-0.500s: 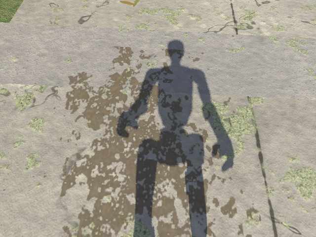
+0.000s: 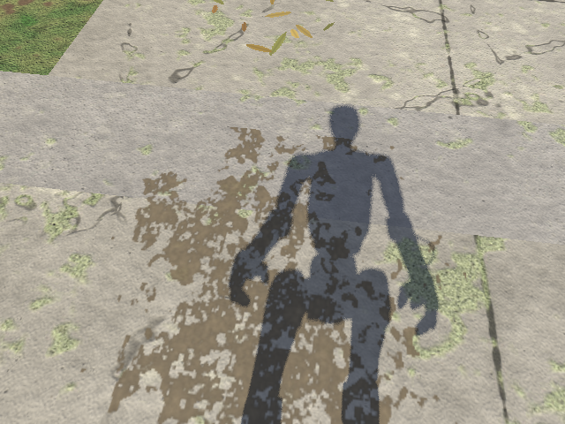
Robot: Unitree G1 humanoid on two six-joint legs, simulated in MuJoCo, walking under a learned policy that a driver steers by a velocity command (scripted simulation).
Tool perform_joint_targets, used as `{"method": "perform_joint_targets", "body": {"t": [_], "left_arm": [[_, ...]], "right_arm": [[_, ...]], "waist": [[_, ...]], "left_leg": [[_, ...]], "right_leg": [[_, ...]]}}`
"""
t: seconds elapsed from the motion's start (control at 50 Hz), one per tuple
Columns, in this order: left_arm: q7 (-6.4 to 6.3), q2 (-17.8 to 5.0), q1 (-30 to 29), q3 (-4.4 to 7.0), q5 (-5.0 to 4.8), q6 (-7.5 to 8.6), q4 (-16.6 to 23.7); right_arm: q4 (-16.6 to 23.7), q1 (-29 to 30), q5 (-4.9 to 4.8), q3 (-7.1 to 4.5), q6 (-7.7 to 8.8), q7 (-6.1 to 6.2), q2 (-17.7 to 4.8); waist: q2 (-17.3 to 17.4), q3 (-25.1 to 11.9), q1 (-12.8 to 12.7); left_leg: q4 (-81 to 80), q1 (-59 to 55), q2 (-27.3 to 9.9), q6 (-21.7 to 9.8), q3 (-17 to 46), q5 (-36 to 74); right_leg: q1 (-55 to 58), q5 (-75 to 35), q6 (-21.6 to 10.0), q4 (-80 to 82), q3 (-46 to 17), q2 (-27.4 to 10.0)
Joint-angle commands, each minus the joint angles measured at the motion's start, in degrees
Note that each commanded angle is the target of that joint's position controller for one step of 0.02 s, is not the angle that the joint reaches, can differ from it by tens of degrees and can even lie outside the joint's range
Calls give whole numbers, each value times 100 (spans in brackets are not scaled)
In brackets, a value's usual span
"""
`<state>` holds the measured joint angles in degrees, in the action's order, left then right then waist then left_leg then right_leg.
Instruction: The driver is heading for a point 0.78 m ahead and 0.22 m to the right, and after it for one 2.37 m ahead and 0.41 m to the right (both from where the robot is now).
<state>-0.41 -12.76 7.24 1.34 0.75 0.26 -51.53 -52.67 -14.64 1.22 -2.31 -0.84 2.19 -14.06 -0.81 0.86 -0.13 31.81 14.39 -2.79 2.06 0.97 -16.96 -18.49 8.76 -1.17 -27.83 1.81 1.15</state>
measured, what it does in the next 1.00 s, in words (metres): walks ahead, turning right: left foot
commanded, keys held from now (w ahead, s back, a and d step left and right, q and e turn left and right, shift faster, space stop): e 0.20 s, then w+e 0.38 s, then e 0.06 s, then no key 0.36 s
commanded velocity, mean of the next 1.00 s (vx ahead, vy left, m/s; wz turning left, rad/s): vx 0.18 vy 0.00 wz -0.37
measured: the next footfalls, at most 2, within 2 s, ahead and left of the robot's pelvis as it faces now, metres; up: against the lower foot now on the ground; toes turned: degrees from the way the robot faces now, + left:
left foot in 0.68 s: +0.31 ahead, +0.08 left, +0.00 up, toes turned -24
right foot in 1.02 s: +0.26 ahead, -0.17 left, +0.00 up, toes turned -23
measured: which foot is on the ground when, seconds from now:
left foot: down 0.00-0.26, up 0.28-0.66, down 0.68-1.00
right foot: down 0.00-0.66, up 0.68-1.00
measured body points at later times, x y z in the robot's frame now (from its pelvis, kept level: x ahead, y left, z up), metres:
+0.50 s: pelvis +0.09 -0.01 +0.01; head +0.11 -0.03 +0.46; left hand +0.20 +0.24 -0.11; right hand +0.20 -0.31 -0.09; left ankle +0.17 +0.14 -0.69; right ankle +0.06 -0.10 -0.73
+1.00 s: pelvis +0.23 -0.01 +0.01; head +0.26 -0.02 +0.46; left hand +0.48 +0.16 -0.10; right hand +0.20 -0.29 -0.12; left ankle +0.28 +0.10 -0.73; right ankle +0.22 -0.15 -0.73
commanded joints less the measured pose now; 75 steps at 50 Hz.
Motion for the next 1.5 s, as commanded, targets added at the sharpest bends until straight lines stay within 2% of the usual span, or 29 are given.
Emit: {"method": "perform_joint_targets", "body": {"t": [0.02,0.12,0.22,0.26,0.28,0.3,0.34,0.38,0.52,0.6,0.66,0.68,0.7,0.72,0.74,0.78,0.88,1.0,1.04,1.06,1.12,1.24,1.28,1.34,1.38,1.42,1.46,1.48,1.5], "left_arm": [[-71,-826,-246,214,-51,17,316],[-36,-744,-366,317,-127,-40,511],[91,-646,3,388,-137,-164,606],[82,-887,283,509,-205,-175,533],[38,-1267,762,635,-239,-131,431],[98,-1549,1513,662,-180,30,388],[103,-1319,1234,536,-96,340,534],[51,-1142,786,471,-186,392,728],[-135,-1303,928,549,-216,240,862],[-102,-1239,967,554,-233,150,916],[-146,-834,798,457,-197,93,1050],[-162,-425,923,338,-94,103,1137],[-188,-370,1356,316,-203,142,1376],[-191,-922,1600,425,-195,143,1202],[-188,-1169,1308,498,-181,95,1146],[-208,-1082,1012,514,-114,-25,1169],[-111,-502,764,299,-68,-65,1245],[-77,-765,496,334,-15,-128,1296],[-181,-1359,461,419,43,-162,1453],[-151,-968,255,311,31,-171,1342],[-39,-781,8,272,18,-91,1396],[-50,-761,46,275,-35,-37,1209],[-48,-798,135,304,-80,-71,1079],[-39,-1083,517,406,-142,-59,938],[-45,-1159,739,426,-148,63,824],[-54,-1100,397,413,-159,154,889],[-49,-834,-514,339,-187,154,1167],[-39,-408,-828,231,-179,236,1392],[-56,-632,-855,277,-217,352,1521]], "right_arm": [[246,168,-32,-188,211,43,-796],[227,-331,-89,-359,157,243,-1064],[549,261,-182,-431,110,340,-1096],[622,230,-172,-428,144,261,-1002],[881,537,-137,-347,183,196,-724],[1210,1184,-186,-289,283,147,-613],[1101,983,-261,-337,506,14,-814],[978,898,-124,-371,665,-31,-852],[1113,1493,-158,-224,780,-211,-476],[1211,1496,-245,-281,813,-227,-740],[1078,703,-101,-396,825,-152,-1010],[1039,145,11,-450,798,-111,-1324],[898,-115,116,-531,684,-140,-1733],[999,144,-51,-434,653,-178,-1262],[1086,366,-99,-328,632,-194,-899],[1121,816,-40,-227,555,-219,-692],[924,986,-35,-226,482,-197,-840],[639,667,-213,-128,378,-237,-807],[573,141,66,-3,462,-298,-503],[526,-24,14,61,431,-259,-294],[438,379,-42,-35,308,-186,-791],[243,294,-78,-17,238,-154,-753],[126,210,-101,-11,184,-146,-684],[237,487,-165,-2,225,-151,-566],[344,649,-241,-9,380,-176,-574],[217,351,-269,-38,537,-245,-624],[-225,-602,-245,-124,624,-289,-814],[-435,-1157,-233,-262,651,-282,-1314],[-381,-1223,-184,-332,671,-305,-1594]], "waist": [[638,169,-32],[697,-147,196],[989,-324,28],[255,-244,-10],[-934,-29,-114],[-1745,-120,-639],[-829,-196,-398],[-265,-209,-170],[-511,-119,-280],[-644,-60,-194],[-540,-379,290],[356,-929,369],[1956,-1134,82],[1518,-852,19],[1059,-514,106],[737,-313,-21],[916,-583,-102],[637,-501,-146],[-458,-768,221],[-1003,-939,353],[-453,-307,83],[-136,-456,89],[-178,-486,95],[-616,111,-114],[-924,403,-137],[-941,316,131],[-401,239,705],[866,240,785],[1614,465,821]], "left_leg": [[-972,451,-209,-204,195,-403],[-690,-351,-801,-657,493,1127],[-526,-289,-1645,-995,777,1442],[6,541,-1200,-664,297,-1005],[1272,1623,-286,-201,-641,-1845],[2874,2983,556,-8,-376,-2228],[3686,3575,131,-316,564,-1496],[3120,3206,-108,-389,628,-679],[290,1456,350,49,173,663],[-336,558,456,54,243,1017],[-857,-760,42,-221,364,1392],[-893,-1749,-1018,-610,1355,1803],[-1361,-2371,-2113,-1559,3457,1610],[-1439,-2119,-2178,-1740,3730,1021],[-1349,-1764,-1847,-1569,2931,1148],[-1392,-1026,-1367,-1346,1907,1835],[-1436,-164,-851,-1399,561,3579],[-1094,46,-730,-1013,598,1809],[-454,701,-36,-328,62,58],[-647,157,-16,-150,-73,-201],[-626,201,47,-61,-129,551],[-595,-151,-45,-51,-86,1194],[-467,-125,154,-78,-322,124],[381,795,366,-239,-502,-1007],[726,1123,294,-488,-290,-1147],[342,615,157,-797,-146,-1007],[-854,-991,-90,-1043,298,-458],[-1545,-1676,-865,-1334,1668,-1097],[-2053,-2209,-1800,-1817,3191,-558]], "right_leg": [[195,505,-177,223,-417,-244],[-593,-556,-202,-751,-296,-34],[-564,1165,-308,-1305,-31,-102],[224,1552,-642,-642,-412,-146],[702,2709,-1173,456,-2012,-754],[1764,3325,-1946,1704,-4537,-1648],[2109,2866,-1798,1546,-4574,-1837],[1740,2008,-1483,1454,-3765,-1526],[785,720,-1262,1540,-2384,-781],[371,931,-1066,1265,-2708,-745],[-10,412,-555,-10,-2423,-256],[-590,1444,-232,-1517,-1767,213],[-1916,3080,-1,-2728,-1133,726],[-2295,2946,169,-3567,-1209,213],[-2370,2520,241,-3888,-1165,66],[-2049,1971,354,-3701,-985,-148],[-369,991,458,-1834,-422,-252],[1136,-528,99,521,-349,-158],[2131,-2541,-417,293,-1487,-1296],[1476,-1511,-749,346,-1515,-1340],[1107,-1105,-325,153,-995,-591],[1265,-2182,-341,-102,-929,-558],[1230,-704,-425,15,-913,-468],[901,2605,-935,894,-2090,-1049],[781,3128,-1253,1390,-3011,-1549],[493,2747,-1144,1336,-2820,-1536],[-664,1958,-581,527,-1558,-801],[-1502,1396,-86,-1077,-323,43],[-2608,2068,81,-2104,-167,172]]}}
Velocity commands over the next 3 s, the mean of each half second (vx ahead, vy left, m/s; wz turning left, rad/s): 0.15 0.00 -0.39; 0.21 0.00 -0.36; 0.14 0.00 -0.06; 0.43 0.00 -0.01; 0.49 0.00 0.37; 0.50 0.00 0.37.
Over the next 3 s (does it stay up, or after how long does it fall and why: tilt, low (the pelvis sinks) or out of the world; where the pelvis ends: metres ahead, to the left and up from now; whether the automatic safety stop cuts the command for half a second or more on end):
stays up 1.08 -0.32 -0.01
